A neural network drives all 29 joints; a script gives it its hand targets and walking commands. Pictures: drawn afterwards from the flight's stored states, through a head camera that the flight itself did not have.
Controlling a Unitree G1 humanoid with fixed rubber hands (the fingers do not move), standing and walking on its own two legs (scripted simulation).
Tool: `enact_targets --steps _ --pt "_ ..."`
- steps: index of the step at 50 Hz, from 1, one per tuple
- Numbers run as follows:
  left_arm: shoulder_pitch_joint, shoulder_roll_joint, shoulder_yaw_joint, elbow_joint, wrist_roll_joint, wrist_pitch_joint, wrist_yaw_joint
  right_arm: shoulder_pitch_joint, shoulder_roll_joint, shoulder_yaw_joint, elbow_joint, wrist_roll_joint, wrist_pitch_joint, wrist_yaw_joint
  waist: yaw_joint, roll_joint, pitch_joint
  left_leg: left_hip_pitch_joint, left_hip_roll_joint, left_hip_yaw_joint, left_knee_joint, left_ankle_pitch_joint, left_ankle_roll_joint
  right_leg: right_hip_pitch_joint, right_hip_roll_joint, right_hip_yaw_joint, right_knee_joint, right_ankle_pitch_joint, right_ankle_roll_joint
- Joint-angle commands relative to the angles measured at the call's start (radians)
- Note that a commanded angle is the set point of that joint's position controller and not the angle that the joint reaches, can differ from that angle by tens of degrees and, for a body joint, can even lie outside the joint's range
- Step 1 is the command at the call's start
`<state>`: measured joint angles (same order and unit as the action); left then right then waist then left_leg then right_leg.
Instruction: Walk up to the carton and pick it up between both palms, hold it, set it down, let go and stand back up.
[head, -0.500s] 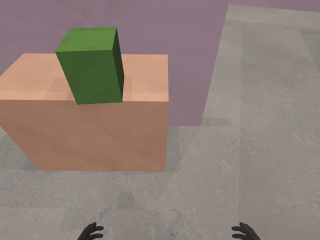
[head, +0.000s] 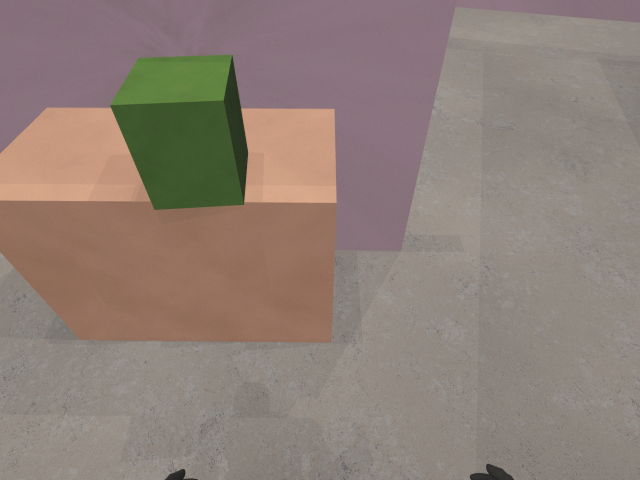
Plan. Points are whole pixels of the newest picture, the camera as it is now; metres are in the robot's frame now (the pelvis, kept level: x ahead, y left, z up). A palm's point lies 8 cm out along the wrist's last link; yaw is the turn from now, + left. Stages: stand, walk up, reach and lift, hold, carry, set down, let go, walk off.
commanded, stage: stand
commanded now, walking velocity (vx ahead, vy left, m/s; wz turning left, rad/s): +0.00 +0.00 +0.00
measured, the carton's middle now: (192, 133) +0.82 +0.30 +0.01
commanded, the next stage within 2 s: walk up in 1.82 s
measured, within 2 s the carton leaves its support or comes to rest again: neither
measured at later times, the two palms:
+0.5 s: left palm out of the picture +0.11 +0.23 -0.11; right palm out of the picture +0.11 -0.23 -0.11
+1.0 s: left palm out of the picture +0.10 +0.23 -0.11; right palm out of the picture +0.10 -0.23 -0.11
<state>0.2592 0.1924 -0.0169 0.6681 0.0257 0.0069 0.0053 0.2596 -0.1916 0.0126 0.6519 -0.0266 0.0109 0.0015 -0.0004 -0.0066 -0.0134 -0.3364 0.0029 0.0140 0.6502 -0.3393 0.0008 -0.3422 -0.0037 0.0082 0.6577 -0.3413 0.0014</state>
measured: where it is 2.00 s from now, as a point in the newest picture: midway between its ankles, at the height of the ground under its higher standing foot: outside the picture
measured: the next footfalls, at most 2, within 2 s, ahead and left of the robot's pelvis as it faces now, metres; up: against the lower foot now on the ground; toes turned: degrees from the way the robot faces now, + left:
none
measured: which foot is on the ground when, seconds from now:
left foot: down 0.00-1.00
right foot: down 0.00-1.00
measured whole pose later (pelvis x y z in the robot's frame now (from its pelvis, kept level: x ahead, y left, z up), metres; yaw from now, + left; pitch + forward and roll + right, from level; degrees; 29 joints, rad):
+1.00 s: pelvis +0.02 +0.00 +0.01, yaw +0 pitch +1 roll +0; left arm 0.27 0.19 0.01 0.76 0.02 0.00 0.02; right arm 0.28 -0.18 -0.02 0.74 -0.02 0.01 -0.01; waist 0.00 0.00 0.00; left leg -0.27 0.01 0.01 0.60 -0.34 0.00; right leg -0.27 0.00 0.01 0.60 -0.34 0.00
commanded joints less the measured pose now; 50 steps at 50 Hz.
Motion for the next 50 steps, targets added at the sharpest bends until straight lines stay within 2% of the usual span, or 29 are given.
enact_targets --steps 1,7,8,9,10,13,16,17,18,19,21,22,23,25,26,27,29,30,32,33,34,35,37,41,43,47,48,49,50 --pt "-0.005 0.093 0.026 -0.078 0.001 -0.018 0.001 -0.003 -0.084 -0.025 -0.069 0.003 -0.016 -0.003 0.001 0.01 -0.026 0.015 0.045 -0.045 -0.109 0.137 0.014 0.006 -0.04 0.048 -0.122 0.12 -0.031" --pt "-0.018 0.098 0.025 -0.077 0.0 -0.017 0.005 0.003 -0.089 -0.033 -0.064 0.001 -0.02 -0.005 -0.008 -0.01 -0.018 0.017 0.043 -0.046 -0.105 0.147 0.016 0.009 -0.051 0.058 -0.134 0.156 -0.037" --pt "0.003 0.096 0.029 -0.071 -0.001 -0.019 0.007 -0.001 -0.086 -0.032 -0.061 0.003 -0.018 -0.008 0.003 -0.001 -0.049 0.036 0.045 -0.044 -0.105 0.15 0.016 0.02 -0.051 0.058 -0.132 0.138 -0.036" --pt "-0.001 0.091 0.028 -0.067 0.0 -0.019 0.005 0.013 -0.084 -0.03 -0.059 0.002 -0.017 -0.009 -0.006 0.039 -0.024 0.012 0.045 -0.049 -0.119 0.14 0.015 0.026 -0.041 0.048 -0.12 0.133 -0.034" --pt "-0.007 0.094 0.029 -0.067 -0.001 -0.018 0.003 -0.009 -0.089 -0.032 -0.064 0.002 -0.018 -0.009 0.001 0.04 -0.021 -0.002 0.053 -0.061 -0.127 0.145 0.022 0.038 -0.041 0.043 -0.113 0.158 -0.034" --pt "0.01 0.086 0.026 -0.054 -0.002 -0.014 0.008 0.018 -0.08 -0.034 -0.055 0.002 -0.02 -0.008 -0.002 -0.02 -0.022 0.01 0.046 -0.053 -0.114 0.127 0.02 0.022 -0.042 0.046 -0.129 0.136 -0.032" --pt "-0.005 0.092 0.031 -0.055 -0.001 -0.018 0.01 0.012 -0.082 -0.034 -0.052 0.003 -0.019 -0.009 -0.006 -0.003 -0.046 0.024 0.041 -0.044 -0.106 0.157 0.018 0.034 -0.049 0.05 -0.128 0.154 -0.037" --pt "-0.006 0.085 0.032 -0.06 -0.004 -0.019 0.009 0.022 -0.086 -0.035 -0.046 0.001 -0.02 -0.008 -0.007 0.028 -0.038 0.031 0.044 -0.049 -0.116 0.154 0.019 0.027 -0.05 0.052 -0.129 0.152 -0.038" --pt "0.006 0.092 0.032 -0.054 -0.003 -0.017 0.01 0.02 -0.076 -0.032 -0.044 0.003 -0.023 -0.006 -0.002 0.005 -0.025 0.016 0.049 -0.058 -0.121 0.167 0.021 0.032 -0.045 0.04 -0.123 0.164 -0.033" --pt "0.013 0.085 0.031 -0.046 -0.005 -0.017 0.009 0.031 -0.079 -0.032 -0.04 0.003 -0.023 -0.008 -0.001 0.025 -0.029 0.02 0.049 -0.053 -0.113 0.191 0.021 0.049 -0.046 0.043 -0.116 0.188 -0.032" --pt "0.001 0.077 0.029 -0.044 -0.003 -0.016 0.01 0.023 -0.075 -0.034 -0.039 0.002 -0.02 -0.011 -0.005 0.006 -0.003 0.033 0.048 -0.051 -0.113 0.185 0.021 0.015 -0.043 0.043 -0.122 0.181 -0.032" --pt "0.002 0.077 0.031 -0.048 -0.004 -0.016 0.008 0.026 -0.092 -0.039 -0.035 0.001 -0.017 -0.013 0.002 0.023 -0.017 0.027 0.056 -0.06 -0.116 0.207 0.026 0.039 -0.041 0.04 -0.117 0.194 -0.033" --pt "0.003 0.087 0.033 -0.046 -0.003 -0.019 0.012 0.035 -0.092 -0.039 -0.037 0.006 -0.017 -0.014 -0.007 -0.016 -0.058 0.051 0.048 -0.05 -0.105 0.201 0.022 0.058 -0.052 0.05 -0.119 0.213 -0.039" --pt "0.006 0.073 0.032 -0.043 -0.004 -0.019 0.009 0.016 -0.086 -0.039 -0.033 0.002 -0.016 -0.014 0.004 -0.009 -0.018 0.016 0.052 -0.055 -0.119 0.186 0.023 0.051 -0.042 0.036 -0.115 0.201 -0.033" --pt "0.013 0.086 0.037 -0.036 -0.003 -0.016 0.009 0.015 -0.079 -0.038 -0.035 0.003 -0.015 -0.012 0.003 0.019 -0.031 0.032 0.048 -0.048 -0.116 0.168 0.023 0.048 -0.046 0.041 -0.121 0.176 -0.034" --pt "0.018 0.098 0.038 -0.031 -0.003 -0.016 0.011 0.026 -0.084 -0.041 -0.032 0.005 -0.016 -0.012 0.0 -0.006 -0.046 0.05 0.046 -0.042 -0.104 0.191 0.022 0.053 -0.057 0.052 -0.126 0.196 -0.04" --pt "0.006 0.084 0.038 -0.03 -0.004 -0.015 0.012 0.018 -0.089 -0.046 -0.031 0.002 -0.017 -0.014 -0.001 -0.006 -0.013 0.029 0.045 -0.051 -0.112 0.184 0.022 0.045 -0.052 0.046 -0.131 0.192 -0.04" --pt "0.006 0.08 0.036 -0.036 -0.003 -0.017 0.01 0.028 -0.089 -0.044 -0.024 0.002 -0.016 -0.018 -0.001 0.016 -0.024 0.041 0.049 -0.046 -0.117 0.182 0.022 0.042 -0.047 0.043 -0.125 0.193 -0.037" --pt "0.021 0.092 0.04 -0.025 -0.003 -0.019 0.016 0.031 -0.081 -0.043 -0.022 0.007 -0.016 -0.019 -0.002 -0.022 -0.04 0.042 0.055 -0.057 -0.111 0.222 0.024 0.074 -0.056 0.043 -0.12 0.249 -0.04" --pt "0.011 0.078 0.039 -0.024 -0.009 -0.02 0.015 0.015 -0.089 -0.045 -0.02 0.006 -0.019 -0.017 0.004 0.002 -0.038 0.055 0.05 -0.049 -0.106 0.229 0.024 0.064 -0.054 0.05 -0.125 0.248 -0.042" --pt "-0.005 0.082 0.039 -0.025 -0.005 -0.019 0.015 0.022 -0.082 -0.045 -0.021 0.005 -0.02 -0.016 -0.007 -0.007 -0.039 0.057 0.046 -0.047 -0.108 0.223 0.022 0.065 -0.056 0.049 -0.124 0.241 -0.043" --pt "0.014 0.084 0.04 -0.02 -0.006 -0.019 0.014 0.017 -0.082 -0.045 -0.017 0.004 -0.017 -0.017 0.005 0.009 -0.034 0.058 0.049 -0.047 -0.106 0.235 0.023 0.069 -0.051 0.049 -0.125 0.247 -0.04" --pt "0.02 0.094 0.044 -0.008 -0.005 -0.015 0.015 0.036 -0.087 -0.05 -0.007 0.005 -0.016 -0.019 -0.003 0.022 -0.021 0.061 0.051 -0.049 -0.116 0.217 0.022 0.057 -0.05 0.048 -0.132 0.224 -0.041" --pt "0.017 0.089 0.045 0.0 -0.005 -0.014 0.012 0.021 -0.084 -0.05 0.001 0.004 -0.015 -0.018 0.002 -0.006 0.012 0.039 0.05 -0.051 -0.124 0.194 0.025 0.053 -0.051 0.052 -0.148 0.211 -0.039" --pt "0.025 0.084 0.045 0.004 -0.004 -0.017 0.011 0.032 -0.091 -0.054 0.01 0.006 -0.013 -0.018 0.003 0.025 -0.012 0.068 0.053 -0.049 -0.129 0.208 0.025 0.063 -0.058 0.056 -0.147 0.223 -0.045" --pt "0.007 0.083 0.043 0.02 -0.006 -0.021 0.014 0.049 -0.085 -0.055 0.027 0.006 -0.014 -0.018 -0.012 -0.03 -0.013 0.094 0.05 -0.043 -0.128 0.207 0.021 0.051 -0.056 0.058 -0.166 0.222 -0.043" --pt "0.001 0.082 0.044 0.019 -0.007 -0.019 0.013 0.05 -0.085 -0.055 0.035 0.007 -0.016 -0.018 -0.013 0.005 -0.003 0.076 0.058 -0.052 -0.142 0.225 0.025 0.072 -0.049 0.05 -0.157 0.226 -0.04" --pt "0.022 0.087 0.045 0.032 -0.007 -0.02 0.017 0.031 -0.082 -0.054 0.033 0.007 -0.014 -0.02 -0.001 -0.009 0.013 0.067 0.054 -0.055 -0.143 0.208 0.025 0.065 -0.057 0.055 -0.17 0.215 -0.041" --pt "0.022 0.085 0.046 0.034 -0.006 -0.019 0.018 0.026 -0.082 -0.055 0.037 0.003 -0.016 -0.021 0.001 0.007 0.028 0.081 0.057 -0.054 -0.144 0.224 0.026 0.051 -0.054 0.053 -0.17 0.224 -0.041"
